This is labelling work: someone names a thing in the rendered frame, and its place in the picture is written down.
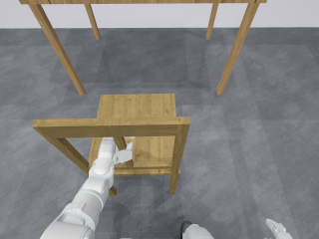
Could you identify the table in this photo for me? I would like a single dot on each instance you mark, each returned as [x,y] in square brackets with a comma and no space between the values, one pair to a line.
[40,15]

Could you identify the right robot hand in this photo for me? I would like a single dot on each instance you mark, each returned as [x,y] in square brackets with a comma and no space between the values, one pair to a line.
[277,229]

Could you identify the chair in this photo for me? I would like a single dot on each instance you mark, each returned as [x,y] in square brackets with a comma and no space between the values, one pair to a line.
[159,135]

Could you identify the left robot forearm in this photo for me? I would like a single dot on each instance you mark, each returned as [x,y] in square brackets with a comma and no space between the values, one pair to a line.
[92,196]

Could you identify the right robot thigh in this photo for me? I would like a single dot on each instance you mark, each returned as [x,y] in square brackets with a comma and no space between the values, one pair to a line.
[196,232]

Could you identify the left robot upper arm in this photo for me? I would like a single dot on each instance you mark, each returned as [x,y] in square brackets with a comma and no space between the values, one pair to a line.
[66,230]

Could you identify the left robot hand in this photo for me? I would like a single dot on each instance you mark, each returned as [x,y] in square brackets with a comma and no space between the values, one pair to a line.
[109,149]

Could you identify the robot right shin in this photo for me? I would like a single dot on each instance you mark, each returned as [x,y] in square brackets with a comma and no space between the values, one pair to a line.
[192,225]

